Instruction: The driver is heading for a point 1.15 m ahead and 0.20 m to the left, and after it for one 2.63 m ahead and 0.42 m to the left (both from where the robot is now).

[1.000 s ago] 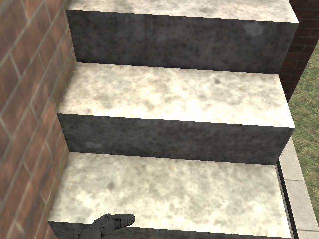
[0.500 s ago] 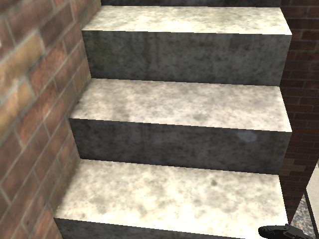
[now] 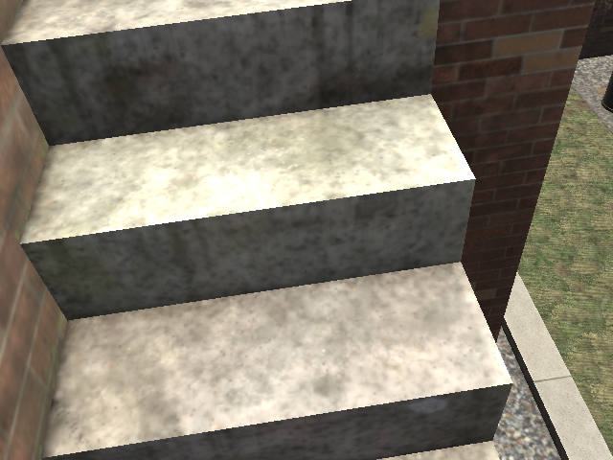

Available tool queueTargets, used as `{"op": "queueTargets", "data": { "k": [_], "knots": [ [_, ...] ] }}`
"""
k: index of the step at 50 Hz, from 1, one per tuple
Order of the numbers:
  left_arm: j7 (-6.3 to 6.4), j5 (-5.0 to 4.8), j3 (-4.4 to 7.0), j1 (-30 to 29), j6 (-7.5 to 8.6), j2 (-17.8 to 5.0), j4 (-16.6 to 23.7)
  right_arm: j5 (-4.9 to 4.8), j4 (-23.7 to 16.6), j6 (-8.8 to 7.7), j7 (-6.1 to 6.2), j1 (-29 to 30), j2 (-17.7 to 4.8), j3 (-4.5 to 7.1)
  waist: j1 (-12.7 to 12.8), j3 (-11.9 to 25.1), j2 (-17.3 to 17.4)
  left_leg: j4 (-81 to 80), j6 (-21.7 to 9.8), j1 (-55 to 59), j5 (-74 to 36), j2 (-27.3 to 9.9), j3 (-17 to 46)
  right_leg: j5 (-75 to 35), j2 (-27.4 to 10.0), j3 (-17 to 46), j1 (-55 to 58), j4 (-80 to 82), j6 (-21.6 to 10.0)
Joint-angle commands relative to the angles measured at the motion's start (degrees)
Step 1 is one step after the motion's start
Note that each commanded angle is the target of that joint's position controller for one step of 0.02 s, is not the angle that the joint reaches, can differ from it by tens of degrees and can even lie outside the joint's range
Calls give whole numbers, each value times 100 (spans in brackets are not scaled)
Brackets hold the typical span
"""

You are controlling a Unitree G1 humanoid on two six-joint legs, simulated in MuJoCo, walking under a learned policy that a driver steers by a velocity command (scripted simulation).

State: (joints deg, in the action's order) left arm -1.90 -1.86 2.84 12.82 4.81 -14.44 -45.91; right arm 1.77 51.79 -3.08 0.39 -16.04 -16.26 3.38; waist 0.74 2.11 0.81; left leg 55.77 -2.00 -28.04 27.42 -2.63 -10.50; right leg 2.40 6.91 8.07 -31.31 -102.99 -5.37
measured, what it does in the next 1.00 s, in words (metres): climbs, turning left: right foot 0.13 m higher, then right foot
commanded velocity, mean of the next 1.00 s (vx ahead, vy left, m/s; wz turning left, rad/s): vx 0.50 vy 0.00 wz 0.29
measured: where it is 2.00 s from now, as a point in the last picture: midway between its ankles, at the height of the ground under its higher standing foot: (278, 198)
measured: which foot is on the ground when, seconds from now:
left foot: down 0.00-0.32, up 0.34-0.70, down 0.72-1.00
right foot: up 0.00-0.16, down 0.18-0.22, up 0.24-0.30, down 0.32-0.62, up 0.64-0.88, down 0.90-1.00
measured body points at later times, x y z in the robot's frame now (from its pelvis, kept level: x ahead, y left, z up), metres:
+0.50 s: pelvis +0.20 -0.03 +0.07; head +0.25 -0.04 +0.51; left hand +0.28 +0.22 -0.07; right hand +0.34 -0.27 -0.05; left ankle +0.21 +0.11 -0.30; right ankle +0.07 -0.17 -0.68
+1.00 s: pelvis +0.35 -0.02 +0.25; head +0.33 -0.02 +0.70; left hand +0.49 +0.22 +0.19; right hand +0.53 -0.22 +0.14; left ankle +0.27 +0.08 -0.48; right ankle +0.35 -0.15 -0.29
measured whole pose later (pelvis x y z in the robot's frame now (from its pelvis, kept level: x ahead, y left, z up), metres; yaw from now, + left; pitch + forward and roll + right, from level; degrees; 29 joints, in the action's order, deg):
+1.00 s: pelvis +0.35 -0.02 +0.25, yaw +22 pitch +7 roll -2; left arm -1.5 2.0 -7.3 5.5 6.0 -8.4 -37.1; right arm 1.1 43.7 1.8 2.8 -17.6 -13.0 -0.1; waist -0.1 10.9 1.0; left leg 32.7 -3.4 -19.2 20.3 1.4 8.4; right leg 29.8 -0.3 -2.6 -47.6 -96.1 -0.6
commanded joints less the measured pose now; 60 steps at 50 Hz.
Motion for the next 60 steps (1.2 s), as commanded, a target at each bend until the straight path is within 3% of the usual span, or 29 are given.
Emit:
{"op": "queueTargets", "data": {
  "k": [1,3,9,12,14,16,17,18,19,21,24,26,28,29,30,32,33,35,38,39,42,49,52,53,55,56,57,58,60],
  "knots": [
    [22,-180,-265,423,-71,833,451,-98,351,-157,-126,-488,966,-276,384,-638,-342,-2762,-796,462,-942,-1370,2077,-129,-127,524,-1392,-1106,-232],
    [95,-31,-345,351,-121,934,636,-168,252,-155,-77,-653,353,-115,395,-714,39,-3309,-837,956,-1289,-1433,1663,274,-198,390,-1970,-777,-76],
    [85,6,-467,-1021,-307,698,1526,-282,-152,-38,85,-209,-144,-148,314,-774,655,-5159,-1030,1067,-2983,-1209,749,1209,-1159,-840,-466,2945,429],
    [-62,43,-589,-2297,68,807,1994,-172,430,223,145,-1948,-79,-167,-259,-709,413,-4184,-1103,3654,-6603,-595,657,2704,-554,-1760,-409,5715,417],
    [-5,67,-319,-856,107,513,1592,-224,226,413,260,-1731,-809,-14,252,193,905,-2804,-1021,3798,-8647,-865,1160,-310,-615,-1119,1827,8949,326],
    [160,147,-96,453,-136,-128,931,-270,-393,243,219,-666,-753,0,677,173,649,-814,-715,1746,-5314,-245,1491,-2407,-1307,-755,4005,10258,383],
    [227,270,-57,791,-340,-624,532,-54,-733,45,-20,-449,-110,-75,270,320,-1294,1741,-223,-1420,226,751,1091,-7784,-2262,-314,6227,8612,350],
    [275,726,-32,1223,-433,-806,418,-185,-624,-200,-76,-843,306,-174,417,1628,-1986,5732,89,-3290,2243,1088,1954,-11082,-3613,195,7394,6805,-509],
    [272,910,-48,1351,-465,-555,363,-470,-596,-296,-107,-685,182,-140,609,2055,-1630,8025,82,-4405,2785,1053,2334,-10421,-4037,159,7256,6755,-811],
    [215,453,-175,408,-358,-92,4,-761,-1608,19,-48,879,774,-356,231,630,-1787,9121,98,-6524,3308,532,1688,-6738,-3625,-582,6808,7321,-394],
    [286,325,-223,-242,-266,93,-376,-576,-2531,197,-260,1609,1220,-776,-302,-123,-1020,8046,76,-5670,2638,-51,1168,-3246,-2930,-1554,4394,8611,222],
    [343,407,-131,-2815,-181,-676,341,-162,-2500,143,-351,119,197,-524,-1928,397,-1233,4873,-92,355,-584,484,292,-7357,-1681,-3014,140,9970,435],
    [281,406,193,-2592,18,-2131,396,160,-1510,294,-85,-2017,-582,-132,-2679,1588,-1594,4798,249,2691,-726,939,-203,-12498,-2261,-2495,995,9108,41],
    [209,229,185,-2484,-63,-2174,370,167,-1288,371,13,-2351,-835,-26,-2781,1593,-1696,3322,170,2257,-398,840,128,-12218,-2235,-2128,2238,8128,118],
    [200,-41,131,-2114,-111,-1736,567,147,-1175,346,60,-1851,-1086,66,-2236,889,-1125,1117,-184,1614,-385,1009,777,-11025,-1762,-1737,2509,6584,284],
    [123,-200,-92,218,129,-755,349,198,-977,336,159,-351,-1170,12,-181,1234,2701,-2783,-1715,1616,-319,-189,4320,-505,-223,-952,1471,2049,837],
    [-141,-36,-171,612,338,-523,276,310,-1019,215,5,190,-323,-242,296,1781,2043,-2078,-1988,1713,274,-370,4578,-35,-95,0,401,111,552],
    [-253,453,-629,-1728,718,646,1120,-7,-449,25,-281,-164,22,-275,-183,48,705,-1297,-1153,746,-2166,202,1618,1002,-509,-557,-689,198,65],
    [-375,228,-677,-1029,865,541,1229,17,-458,85,-325,-58,106,-277,475,-138,-368,-1789,-1504,1312,-3621,-437,2519,1665,-293,-301,-2331,-1239,150],
    [-305,284,-771,-859,776,428,1311,-210,-619,189,-269,207,-217,-169,634,168,-248,-2280,-1682,645,-2352,-694,3054,2399,-678,-664,-2038,-167,337],
    [-123,227,-808,-1530,338,382,1382,-62,-809,311,22,741,-307,-194,483,-56,115,-3460,-1591,-1066,-712,-724,3254,1879,-741,-1121,-1340,103,520],
    [57,440,-954,-2269,274,346,1807,-102,-1093,508,336,-601,-570,-105,-319,435,451,-3444,-1315,2333,-1280,-921,3782,3483,-1099,-18,-3270,2034,404],
    [-13,505,-559,-743,385,-324,1270,-22,-1756,723,384,1014,-693,-145,807,839,181,-2074,-833,2213,-6186,112,2603,661,-922,-802,839,7875,259],
    [-50,332,-301,571,286,-637,688,135,-2059,687,257,1483,-613,-204,1154,1141,-190,-808,-642,2486,-6325,271,2345,-511,-934,-827,1899,9231,173],
    [-3,198,-337,631,-63,-501,-70,347,-2182,296,-135,863,460,-471,37,-34,-1315,2802,-332,-1219,314,1060,2268,-5533,-1980,-339,4055,8964,269],
    [119,436,-235,975,-102,-754,-95,123,-2063,-67,-314,203,516,-463,-97,781,-1680,5500,-197,-3658,1109,1433,2354,-9882,-2864,265,5956,6593,-20],
    [230,729,-244,1319,-170,-517,18,-273,-1954,-249,-374,-14,348,-455,243,1493,-986,7296,-140,-4784,1000,1194,2184,-8583,-3341,687,6310,6663,-575],
    [284,748,-239,1312,-213,-478,17,-417,-2161,-269,-407,710,435,-538,289,1031,-569,7560,-98,-5527,727,872,2027,-5829,-3109,625,6182,7102,-873],
    [419,678,-165,1346,-173,-518,-284,-281,-2658,-260,-453,2312,642,-799,478,-139,-248,7553,84,-6217,722,497,1703,-4145,-2803,234,5286,7965,-605]
  ]
}}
